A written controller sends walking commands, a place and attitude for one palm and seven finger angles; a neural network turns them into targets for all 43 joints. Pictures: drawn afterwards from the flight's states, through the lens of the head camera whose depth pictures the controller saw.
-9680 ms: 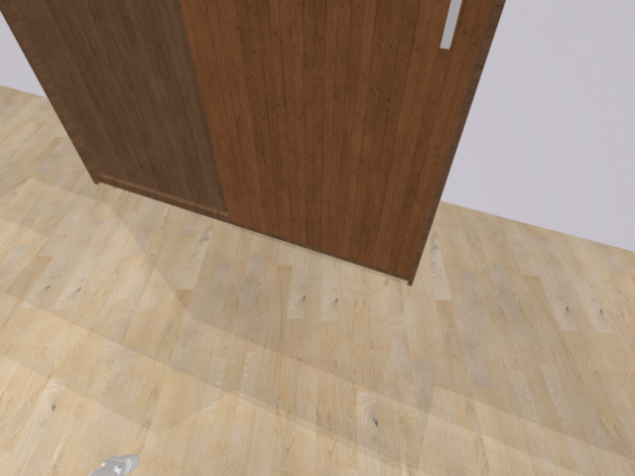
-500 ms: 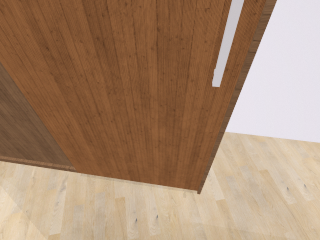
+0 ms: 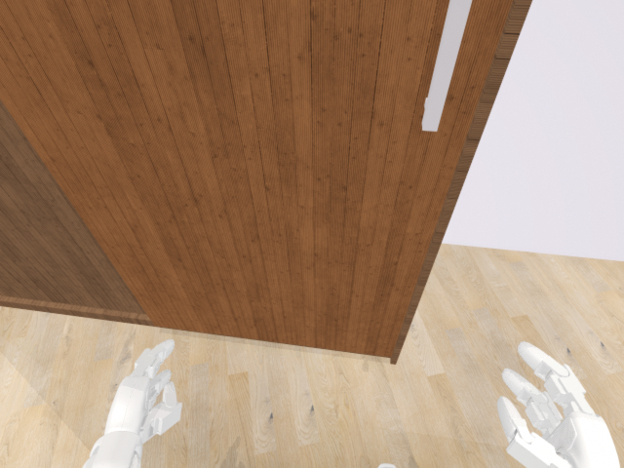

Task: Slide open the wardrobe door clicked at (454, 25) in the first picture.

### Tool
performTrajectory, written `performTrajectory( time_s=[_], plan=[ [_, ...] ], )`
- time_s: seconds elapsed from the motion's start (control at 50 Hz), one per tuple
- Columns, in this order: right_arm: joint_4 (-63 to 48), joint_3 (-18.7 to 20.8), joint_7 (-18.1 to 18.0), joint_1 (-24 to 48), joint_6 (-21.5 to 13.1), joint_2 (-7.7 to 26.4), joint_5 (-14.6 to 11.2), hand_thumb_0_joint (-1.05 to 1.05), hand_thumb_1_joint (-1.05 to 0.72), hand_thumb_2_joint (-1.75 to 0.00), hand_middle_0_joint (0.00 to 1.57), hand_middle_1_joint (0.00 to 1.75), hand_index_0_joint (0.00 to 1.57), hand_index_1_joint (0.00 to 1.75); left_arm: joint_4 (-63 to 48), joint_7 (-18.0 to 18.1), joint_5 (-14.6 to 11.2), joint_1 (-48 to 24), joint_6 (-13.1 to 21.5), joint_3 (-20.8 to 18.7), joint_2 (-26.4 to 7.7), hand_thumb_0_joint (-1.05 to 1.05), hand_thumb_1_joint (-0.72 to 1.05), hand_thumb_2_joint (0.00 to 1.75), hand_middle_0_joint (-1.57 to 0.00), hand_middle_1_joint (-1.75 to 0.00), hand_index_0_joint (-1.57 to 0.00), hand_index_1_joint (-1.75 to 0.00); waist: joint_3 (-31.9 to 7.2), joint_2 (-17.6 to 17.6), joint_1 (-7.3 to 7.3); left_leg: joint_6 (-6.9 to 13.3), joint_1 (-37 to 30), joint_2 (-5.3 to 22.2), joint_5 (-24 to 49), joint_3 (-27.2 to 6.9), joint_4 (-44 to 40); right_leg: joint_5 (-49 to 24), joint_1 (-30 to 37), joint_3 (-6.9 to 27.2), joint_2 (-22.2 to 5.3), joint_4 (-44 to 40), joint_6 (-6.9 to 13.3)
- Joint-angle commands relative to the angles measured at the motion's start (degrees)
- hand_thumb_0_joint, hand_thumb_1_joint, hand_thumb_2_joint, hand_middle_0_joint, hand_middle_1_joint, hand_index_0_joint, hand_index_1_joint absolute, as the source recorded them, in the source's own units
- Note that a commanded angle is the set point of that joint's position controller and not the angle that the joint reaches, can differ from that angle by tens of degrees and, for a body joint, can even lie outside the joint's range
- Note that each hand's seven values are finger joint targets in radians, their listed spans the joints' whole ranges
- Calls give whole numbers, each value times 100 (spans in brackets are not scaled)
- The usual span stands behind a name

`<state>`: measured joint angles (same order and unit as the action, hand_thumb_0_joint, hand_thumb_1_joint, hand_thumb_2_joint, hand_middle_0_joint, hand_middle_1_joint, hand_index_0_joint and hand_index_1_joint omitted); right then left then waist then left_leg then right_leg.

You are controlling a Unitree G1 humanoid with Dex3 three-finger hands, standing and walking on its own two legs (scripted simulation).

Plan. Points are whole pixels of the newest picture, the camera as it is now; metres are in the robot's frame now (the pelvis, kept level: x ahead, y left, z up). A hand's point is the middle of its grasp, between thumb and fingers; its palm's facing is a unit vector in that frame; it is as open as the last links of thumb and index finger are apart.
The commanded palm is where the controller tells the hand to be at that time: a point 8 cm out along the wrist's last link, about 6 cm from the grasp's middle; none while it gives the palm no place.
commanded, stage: raise the hand with hooked fingers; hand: right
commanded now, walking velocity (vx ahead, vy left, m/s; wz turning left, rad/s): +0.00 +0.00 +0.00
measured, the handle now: (453, 17) +0.54 -0.14 +0.31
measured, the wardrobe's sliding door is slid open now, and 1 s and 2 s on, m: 0.00 0.00 0.00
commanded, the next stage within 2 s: move the hooked fingers beside the handle in 1.68 s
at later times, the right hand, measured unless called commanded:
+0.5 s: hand out of the picture +0.23 -0.27 +0.16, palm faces +0.22 +0.98 -0.05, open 11.5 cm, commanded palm +0.20 -0.31 +0.17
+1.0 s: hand out of the picture +0.25 -0.31 +0.25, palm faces +0.20 +0.98 -0.07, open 13.8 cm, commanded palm +0.21 -0.34 +0.28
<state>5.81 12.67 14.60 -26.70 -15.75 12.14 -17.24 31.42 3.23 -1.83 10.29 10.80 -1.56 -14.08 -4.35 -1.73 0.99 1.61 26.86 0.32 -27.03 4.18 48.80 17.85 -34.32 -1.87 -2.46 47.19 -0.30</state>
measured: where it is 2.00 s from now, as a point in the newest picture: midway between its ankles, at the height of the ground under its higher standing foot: outside the picture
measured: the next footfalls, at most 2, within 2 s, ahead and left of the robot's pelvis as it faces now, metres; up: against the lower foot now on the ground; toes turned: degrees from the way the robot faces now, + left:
none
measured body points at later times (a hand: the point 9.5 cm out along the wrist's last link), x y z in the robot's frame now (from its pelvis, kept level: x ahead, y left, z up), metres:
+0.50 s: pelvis +0.01 -0.01 +0.02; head +0.00 -0.01 +0.47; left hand +0.17 +0.22 -0.06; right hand +0.21 -0.32 +0.17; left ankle -0.02 +0.10 -0.70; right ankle +0.06 -0.13 -0.70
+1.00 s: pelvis -0.01 -0.02 +0.04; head -0.04 +0.00 +0.49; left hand +0.22 +0.17 -0.01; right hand +0.23 -0.36 +0.26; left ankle -0.02 +0.10 -0.70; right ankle +0.06 -0.13 -0.70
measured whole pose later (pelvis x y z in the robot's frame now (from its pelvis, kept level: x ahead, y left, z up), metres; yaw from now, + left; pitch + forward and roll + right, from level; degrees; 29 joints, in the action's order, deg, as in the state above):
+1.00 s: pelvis -0.01 -0.02 +0.04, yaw -2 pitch -5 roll +1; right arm -5.0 25.3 16.8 7.8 22.2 26.8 -19.1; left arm 35.2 7.3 -5.6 9.0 12.0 6.6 -13.7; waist -0.6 3.2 5.2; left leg 0.1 4.7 0.9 -16.3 6.0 26.0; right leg 8.8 -14.1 -0.5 -0.5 27.7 1.2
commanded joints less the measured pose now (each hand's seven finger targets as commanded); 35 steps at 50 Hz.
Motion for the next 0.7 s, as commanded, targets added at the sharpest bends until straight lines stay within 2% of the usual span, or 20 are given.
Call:
performTrajectory(
  time_s=[0.0,0.02,0.04,0.06,0.08,0.1,0.14,0.18,0.2,0.26,0.3,0.34,0.36,0.4,0.44,0.5,0.54,0.6,0.64,0.68],
  plan=[
    [-3802,659,-710,1645,-1315,1243,32,0,-39,-68,24,63,24,63,-757,115,146,-5,412,-146,-509,0,90,90,-20,-30,-20,-30,-1073,1018,-180,-72,424,-139,1197,-254,-930,-759,1400,191,156,-375,214],
    [-3700,513,-787,1522,-1543,1098,117,0,-36,-67,24,64,24,64,-603,139,147,79,465,-156,-510,0,90,90,-20,-30,-20,-30,-994,1051,-229,-39,621,-180,1054,-231,-894,-690,1429,230,135,-326,223],
    [-3645,148,-741,1519,-1742,849,127,0,-34,-66,24,66,24,66,-506,149,131,96,540,-114,-534,0,90,90,-20,-30,-20,-30,-815,1149,-365,-41,829,-187,979,-216,-891,-601,1469,282,128,-266,235],
    [-3534,73,-644,1556,-1878,879,81,0,-32,-65,24,68,24,68,-423,173,107,126,598,-102,-580,0,90,90,-20,-30,-20,-30,-721,1147,-441,-47,875,-179,906,-234,-929,-487,1451,335,114,-251,234],
    [-3300,-9,-481,1554,-1905,891,35,0,-29,-64,24,69,24,69,-359,191,68,88,652,-67,-637,0,90,90,-20,-30,-20,-30,-563,1183,-501,-49,868,-169,769,-252,-1008,-318,1397,371,113,-265,230],
    [-3036,-125,-253,1595,-1761,899,-30,0,-27,-63,25,70,25,70,-358,215,21,53,676,-29,-693,0,90,90,-20,-30,-20,-30,-350,1014,-580,-74,808,-148,696,-329,-1159,-172,1311,424,117,-273,254],
    [-2290,57,161,1414,-1216,1181,-128,0,-22,-61,25,74,25,74,-329,316,-92,-52,680,-7,-762,0,90,90,-20,-30,-20,-30,-130,643,-460,-125,595,-54,357,-572,-1551,126,1078,399,126,-437,245],
    [-1679,417,427,1309,-383,1495,-219,0,-18,-59,25,76,25,76,-401,410,-159,-178,610,23,-776,0,90,90,-20,-30,-20,-30,-135,368,-189,-170,264,62,96,-721,-1843,190,941,379,152,-646,225],
    [-1330,665,466,1183,32,1620,-267,0,-15,-58,25,78,25,78,-443,439,-186,-256,574,31,-741,0,90,90,-20,-30,-20,-30,-86,388,-29,-174,102,87,91,-747,-1940,142,959,371,169,-731,213],
    [-1641,1270,368,1202,945,1890,-601,0,-8,-55,26,82,26,82,-734,479,-184,-482,499,118,-637,0,90,90,-20,-30,-20,-30,-552,128,297,-237,-525,159,570,-593,-2018,-308,1256,367,185,-1030,191],
    [-1994,1876,87,1204,1105,2107,-809,0,-4,-53,26,86,26,86,-760,453,-155,-525,528,150,-564,0,90,90,-20,-30,-20,-30,-778,-77,450,-228,-895,97,1076,-429,-1966,-689,1424,411,161,-1140,169],
    [-2564,1946,-147,1340,940,1940,-833,0,1,-51,27,88,27,88,-755,341,-145,-427,628,172,-495,0,90,90,-20,-30,-20,-30,-867,218,412,-212,-855,-6,1760,-186,-1820,-1057,1743,359,157,-1256,162],
    [-2837,1793,-213,1434,809,1803,-792,0,3,-50,27,90,27,90,-723,287,-134,-374,691,176,-505,0,90,90,-20,-30,-20,-30,-892,476,365,-182,-782,-70,1987,-86,-1748,-1213,1937,319,169,-1289,162],
    [-3068,1549,-263,1556,623,1676,-677,0,8,-48,27,93,27,93,-658,201,-109,-281,814,159,-559,0,90,90,-20,-30,-20,-30,-863,576,306,-138,-805,-133,2232,-32,-1708,-1425,2126,299,155,-1327,161],
    [-2773,1242,-129,1614,694,1518,-555,0,13,-46,27,96,27,96,-524,171,-144,-163,872,136,-628,0,90,90,-20,-30,-20,-30,-690,603,166,-166,-653,-133,2268,-34,-1792,-1371,2230,267,150,-1388,176],
    [-2368,1159,148,2009,1147,1696,-508,0,20,-43,28,100,28,100,-454,285,-223,-170,869,112,-746,0,90,90,-20,-30,-20,-30,-271,408,119,-185,-584,-131,1873,-97,-2067,-1012,2158,312,160,-1536,212],
    [-2544,1236,245,2585,1469,1959,-491,0,24,-41,28,103,28,103,-460,379,-268,-284,841,142,-757,0,90,90,-20,-30,-20,-30,-257,557,129,-173,-632,-94,1539,-102,-2225,-793,2290,360,175,-1720,218],
    [-3058,1661,128,3172,1732,2467,-448,0,31,-38,29,108,29,108,-513,456,-244,-433,840,216,-723,0,90,90,-20,-30,-20,-30,-519,648,249,-114,-905,-126,1485,-34,-2320,-918,2613,459,169,-1910,218],
    [-3380,1715,6,3438,1773,2443,-413,0,36,-36,29,111,29,111,-538,455,-241,-520,851,267,-634,0,90,90,-20,-30,-20,-30,-705,935,263,-70,-1038,-126,1610,26,-2340,-1089,2924,465,187,-2016,191],
    [-3280,1859,-86,3483,1833,2446,-474,0,41,-34,29,114,29,114,-506,434,-233,-549,843,307,-610,0,90,90,-20,-30,-20,-30,-666,977,297,-52,-1135,-155,1631,81,-2380,-1085,2987,512,186,-2132,140]
  ],
)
